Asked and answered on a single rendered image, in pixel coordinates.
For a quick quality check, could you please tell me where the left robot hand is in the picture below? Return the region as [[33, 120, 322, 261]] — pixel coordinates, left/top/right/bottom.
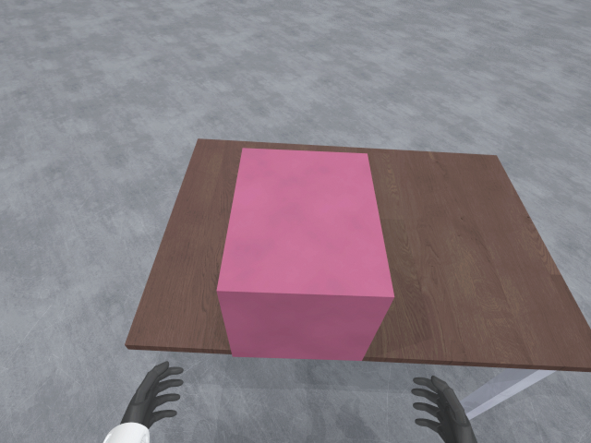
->
[[120, 361, 184, 429]]

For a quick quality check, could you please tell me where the table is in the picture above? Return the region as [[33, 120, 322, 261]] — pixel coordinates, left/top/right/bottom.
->
[[125, 138, 591, 420]]

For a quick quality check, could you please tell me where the right robot hand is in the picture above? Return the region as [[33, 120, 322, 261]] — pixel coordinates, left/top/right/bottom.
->
[[411, 376, 477, 443]]

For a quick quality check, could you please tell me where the carton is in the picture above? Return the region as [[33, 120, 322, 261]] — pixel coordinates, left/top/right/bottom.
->
[[216, 148, 394, 361]]

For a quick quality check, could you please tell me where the left robot forearm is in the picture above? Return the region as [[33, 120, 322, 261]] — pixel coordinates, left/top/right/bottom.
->
[[103, 423, 150, 443]]

